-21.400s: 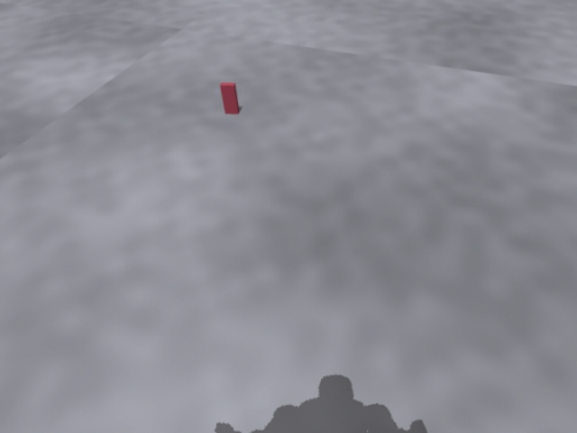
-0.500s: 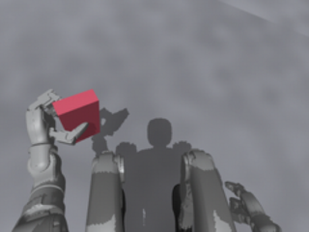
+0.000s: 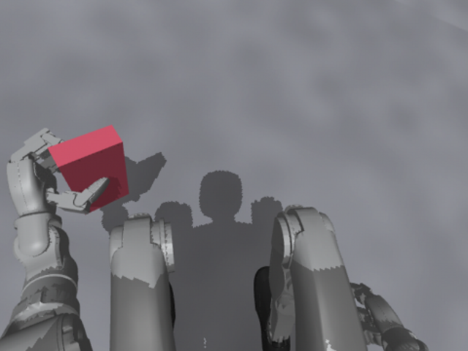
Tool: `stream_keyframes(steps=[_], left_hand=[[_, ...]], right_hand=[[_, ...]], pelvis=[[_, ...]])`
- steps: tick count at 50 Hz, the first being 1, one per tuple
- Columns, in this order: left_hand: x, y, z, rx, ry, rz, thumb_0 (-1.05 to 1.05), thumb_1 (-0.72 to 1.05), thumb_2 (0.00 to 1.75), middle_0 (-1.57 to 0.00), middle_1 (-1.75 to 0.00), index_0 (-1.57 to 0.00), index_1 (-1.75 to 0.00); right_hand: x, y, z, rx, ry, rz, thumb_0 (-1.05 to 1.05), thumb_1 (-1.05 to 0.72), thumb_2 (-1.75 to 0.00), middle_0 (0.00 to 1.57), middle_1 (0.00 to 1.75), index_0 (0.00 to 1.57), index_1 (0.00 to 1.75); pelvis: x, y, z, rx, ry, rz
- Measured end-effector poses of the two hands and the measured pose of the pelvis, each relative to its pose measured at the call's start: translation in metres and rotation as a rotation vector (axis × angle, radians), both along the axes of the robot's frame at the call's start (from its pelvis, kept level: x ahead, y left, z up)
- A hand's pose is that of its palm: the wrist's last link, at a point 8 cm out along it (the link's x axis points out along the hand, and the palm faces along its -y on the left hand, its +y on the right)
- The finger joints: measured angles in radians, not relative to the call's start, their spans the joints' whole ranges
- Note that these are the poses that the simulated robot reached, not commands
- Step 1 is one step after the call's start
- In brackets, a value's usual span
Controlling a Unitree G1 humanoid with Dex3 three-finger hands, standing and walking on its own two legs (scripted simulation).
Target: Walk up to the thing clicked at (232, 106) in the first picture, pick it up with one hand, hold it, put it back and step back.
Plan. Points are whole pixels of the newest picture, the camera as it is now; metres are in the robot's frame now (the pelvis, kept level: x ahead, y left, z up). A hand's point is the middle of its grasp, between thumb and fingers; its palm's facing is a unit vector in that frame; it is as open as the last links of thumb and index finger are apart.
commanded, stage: crouch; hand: left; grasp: from the side
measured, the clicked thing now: (96, 175) +0.40 +0.23 -0.08
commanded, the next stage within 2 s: lower in 0.36 s
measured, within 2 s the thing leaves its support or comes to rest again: neither
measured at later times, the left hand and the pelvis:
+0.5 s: hand (82, 178) +0.40 +0.26 -0.11, palm faces +0.23 -0.97 -0.03, open 8.1 cm; pelvis +0.00 +0.00 -0.03, yaw -3 degrees
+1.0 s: hand (90, 184) +0.41 +0.27 -0.17, palm faces +0.23 -0.97 -0.01, open 8.1 cm; pelvis +0.00 +0.01 -0.05, yaw -6 degrees
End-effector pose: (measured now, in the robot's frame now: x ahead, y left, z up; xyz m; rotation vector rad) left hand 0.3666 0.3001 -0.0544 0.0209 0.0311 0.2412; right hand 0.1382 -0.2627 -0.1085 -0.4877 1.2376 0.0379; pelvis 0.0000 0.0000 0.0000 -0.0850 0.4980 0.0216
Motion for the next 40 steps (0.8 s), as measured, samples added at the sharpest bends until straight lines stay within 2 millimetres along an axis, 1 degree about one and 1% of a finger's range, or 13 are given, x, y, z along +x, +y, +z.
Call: stream_keyframes(steps=[9, 19, 28, 40], left_hand=[[0.004, 0.003, -0.022, 0.002, 0.006, -0.016, 0.02, -0.40, 1.10, -1.03, -1.37, -1.01, -1.33], [0.003, 0.005, -0.042, 0.002, 0.008, -0.011, 0.02, -0.40, 1.10, -1.02, -1.37, -1.00, -1.34], [0.003, 0.007, -0.056, 0.004, 0.010, -0.018, 0.02, -0.40, 1.10, -1.02, -1.37, -1.00, -1.33], [0.003, 0.009, -0.095, -0.020, 0.028, -0.007, 0.01, -0.40, 1.10, -1.03, -1.36, -1.01, -1.32]], right_hand=[[0.010, 0.000, -0.006, -0.025, -0.004, 0.036, 0.00, -0.92, -0.90, 0.21, 0.30, 0.20, 0.30], [0.017, 0.002, -0.012, -0.040, 0.013, 0.079, 0.00, -0.92, -0.90, 0.21, 0.30, 0.20, 0.30], [0.015, 0.003, -0.016, -0.054, 0.028, 0.098, 0.00, -0.92, -0.90, 0.21, 0.30, 0.20, 0.30], [0.007, 0.003, -0.011, -0.109, 0.060, 0.172, 0.00, -0.92, -0.90, 0.21, 0.30, 0.21, 0.30]], pelvis=[[0.003, 0.003, -0.013, -0.021, -0.014, -0.011], [0.005, 0.004, -0.023, -0.036, -0.035, -0.018], [0.004, 0.006, -0.031, -0.050, -0.059, -0.027], [0.001, 0.009, -0.043, -0.078, -0.117, -0.050]])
